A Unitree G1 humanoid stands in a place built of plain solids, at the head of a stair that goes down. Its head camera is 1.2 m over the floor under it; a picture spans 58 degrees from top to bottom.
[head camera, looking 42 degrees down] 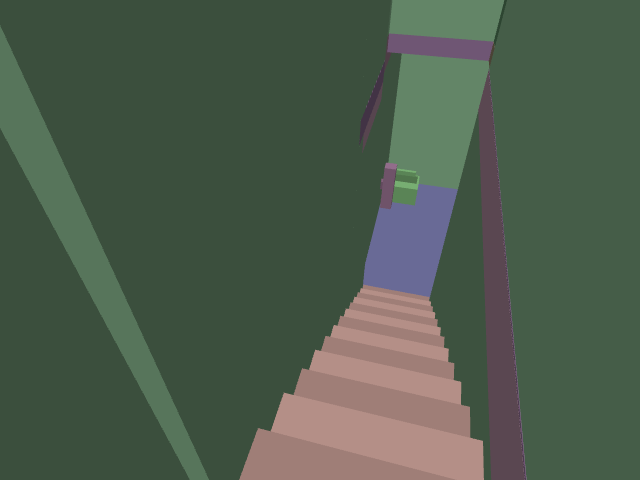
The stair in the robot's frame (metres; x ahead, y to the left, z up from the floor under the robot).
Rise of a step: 0.20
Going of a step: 0.24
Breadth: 0.76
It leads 14 degrees to the right of straight ahead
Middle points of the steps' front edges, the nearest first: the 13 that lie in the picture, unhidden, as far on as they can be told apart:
0.55 -0.17 -0.20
0.78 -0.22 -0.39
1.01 -0.28 -0.59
1.24 -0.34 -0.79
1.47 -0.40 -0.98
1.70 -0.46 -1.18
1.93 -0.52 -1.38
2.16 -0.58 -1.58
2.39 -0.64 -1.77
2.62 -0.70 -1.97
2.85 -0.76 -2.17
3.08 -0.81 -2.36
3.31 -0.87 -2.56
